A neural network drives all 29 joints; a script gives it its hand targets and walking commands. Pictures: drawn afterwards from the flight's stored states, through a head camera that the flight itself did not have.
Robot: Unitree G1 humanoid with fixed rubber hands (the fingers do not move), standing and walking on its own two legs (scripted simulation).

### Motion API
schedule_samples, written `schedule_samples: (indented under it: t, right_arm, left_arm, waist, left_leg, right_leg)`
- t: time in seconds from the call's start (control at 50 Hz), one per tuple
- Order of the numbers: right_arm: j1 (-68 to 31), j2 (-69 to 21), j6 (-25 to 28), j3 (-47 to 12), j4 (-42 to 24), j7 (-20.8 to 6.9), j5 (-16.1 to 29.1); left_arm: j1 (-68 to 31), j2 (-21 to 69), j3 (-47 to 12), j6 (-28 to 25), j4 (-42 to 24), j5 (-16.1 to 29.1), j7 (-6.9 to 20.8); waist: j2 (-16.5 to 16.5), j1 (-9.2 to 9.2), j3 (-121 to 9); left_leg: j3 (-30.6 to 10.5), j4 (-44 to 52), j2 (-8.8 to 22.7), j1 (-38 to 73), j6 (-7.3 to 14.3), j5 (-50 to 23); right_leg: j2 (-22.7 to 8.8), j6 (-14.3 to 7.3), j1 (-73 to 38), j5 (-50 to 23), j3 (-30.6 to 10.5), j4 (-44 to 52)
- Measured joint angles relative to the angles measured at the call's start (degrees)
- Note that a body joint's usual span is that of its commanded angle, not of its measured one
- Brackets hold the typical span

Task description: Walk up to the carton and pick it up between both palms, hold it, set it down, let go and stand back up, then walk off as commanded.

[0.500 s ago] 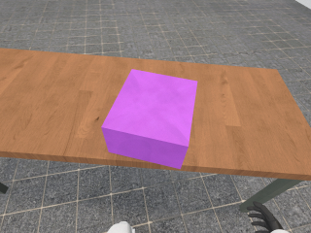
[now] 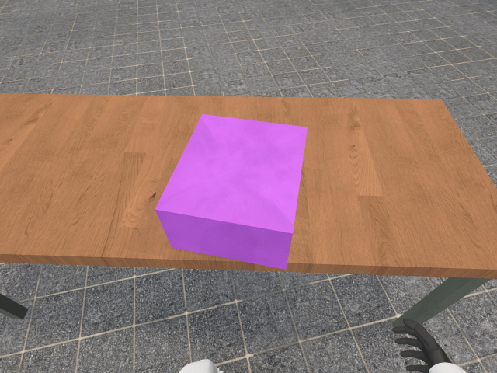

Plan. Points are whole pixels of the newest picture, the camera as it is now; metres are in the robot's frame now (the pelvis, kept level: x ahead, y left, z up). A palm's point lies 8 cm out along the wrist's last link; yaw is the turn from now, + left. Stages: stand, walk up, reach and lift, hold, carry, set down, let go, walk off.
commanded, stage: walk up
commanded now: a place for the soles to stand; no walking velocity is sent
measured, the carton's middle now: (241, 186) +0.49 +0.02 -0.04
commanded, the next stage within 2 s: reach and lift in 0.60 s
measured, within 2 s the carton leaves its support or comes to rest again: neither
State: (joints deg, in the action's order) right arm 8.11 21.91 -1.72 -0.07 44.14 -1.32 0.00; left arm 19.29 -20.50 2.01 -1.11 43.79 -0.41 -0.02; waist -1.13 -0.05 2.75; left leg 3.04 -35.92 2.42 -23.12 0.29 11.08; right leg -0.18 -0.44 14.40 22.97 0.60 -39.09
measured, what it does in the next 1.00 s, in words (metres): stands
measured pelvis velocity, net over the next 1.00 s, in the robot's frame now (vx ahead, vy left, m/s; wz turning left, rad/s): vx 0.01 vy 0.02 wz -0.05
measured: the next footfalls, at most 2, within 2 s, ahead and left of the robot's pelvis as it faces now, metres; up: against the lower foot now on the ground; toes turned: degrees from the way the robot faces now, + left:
none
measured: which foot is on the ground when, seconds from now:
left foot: down 0.00-1.00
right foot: down 0.00-1.00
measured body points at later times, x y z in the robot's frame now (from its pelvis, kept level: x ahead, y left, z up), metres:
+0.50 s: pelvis -0.01 +0.00 +0.00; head +0.01 +0.00 +0.45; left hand +0.07 +0.31 -0.10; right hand +0.13 -0.29 -0.10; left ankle +0.09 +0.13 -0.72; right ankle -0.02 -0.12 -0.72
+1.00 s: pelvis +0.01 +0.02 +0.00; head +0.04 +0.03 +0.45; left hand +0.20 +0.28 -0.09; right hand +0.14 -0.26 -0.09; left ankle +0.05 +0.12 -0.72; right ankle -0.02 -0.12 -0.72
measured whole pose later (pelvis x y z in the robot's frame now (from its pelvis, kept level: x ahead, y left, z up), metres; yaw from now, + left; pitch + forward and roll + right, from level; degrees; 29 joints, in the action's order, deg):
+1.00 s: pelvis +0.01 +0.02 +0.00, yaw -3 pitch -2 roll -1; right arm 8.4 17.9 13.0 1.5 49.1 -4.9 -1.0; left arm 7.9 -17.7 1.5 18.7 26.8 -0.4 -0.9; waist 1.7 0.1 5.9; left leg 4.2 -39.4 2.3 -18.9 0.3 18.3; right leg 0.2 0.2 13.0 22.6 -2.0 -37.8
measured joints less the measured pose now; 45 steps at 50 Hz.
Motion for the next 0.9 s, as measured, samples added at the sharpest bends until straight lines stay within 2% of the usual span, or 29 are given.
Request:
schedule_samples:
  t: [0.62, 0.64, 0.7, 0.76, 0.8, 0.9]
  right_arm:
    - [0.41, 0.0, -0.01, 0.0, 0.39, -0.74, 0.0]
    - [-0.06, 0.0, 2.17, 0.01, 1.84, -0.77, -0.53]
    - [-1.18, -0.04, 8.96, 0.0, 4.73, -1.2, -0.97]
    - [-0.85, -0.45, 10.8, 0.19, 4.99, -1.06, -0.97]
    - [-0.66, -0.84, 10.81, 0.69, 4.99, -1.66, -0.97]
    - [-0.61, -2.05, 11.34, 1.54, 4.97, -4.02, -0.97]
  left_arm:
    - [-0.45, 0.0, -0.05, 0.0, 0.0, 0.0, 0.0]
    - [-1.17, 0.0, -0.06, 1.57, -0.04, 0.0, 0.0]
    - [-5.61, 0.01, -0.27, 11.82, -2.08, 0.0, 0.01]
    - [-8.12, 0.1, -1.6, 19.35, -5.56, 0.0, 0.03]
    - [-9.72, 0.77, -1.94, 21.97, -8.8, 0.0, -0.05]
    - [-11.21, 2.75, -1.93, 22.3, -15.73, 0.0, -0.83]
  waist:
    - [0.64, 0.0, 0.0]
    - [0.76, 0.0, 0.35]
    - [2.24, 0.01, 2.97]
    - [3.5, 0.12, 3.16]
    - [3.66, 0.1, 3.17]
    - [2.21, 0.1, 3.15]
  left_leg:
    - [1.13, 3.7, -0.04, 1.13, 0.0, -2.31]
    - [1.14, 3.3, -0.12, 1.1, 0.0, -1.98]
    - [1.18, -1.51, -1.49, 1.43, 0.0, 1.63]
    - [0.97, -5.09, -2.85, 4.75, 0.04, 7.98]
    - [1.07, -6.09, -2.78, 4.33, 0.04, 8.07]
    - [1.19, -6.24, -0.88, 4.13, 0.04, 8.56]
  right_leg:
    - [-0.06, 0.13, -0.01, -2.15, -1.16, 2.45]
    - [-0.16, 0.13, -0.01, -1.96, -1.15, 2.08]
    - [-1.53, 0.12, -0.04, 0.75, -1.31, -2.42]
    - [-2.21, 0.12, -0.02, 3.47, -2.2, -6.02]
    - [-2.17, 0.12, -0.01, 3.64, -2.35, -6.13]
    - [-0.32, 0.13, -1.07, 1.79, -2.59, -2.52]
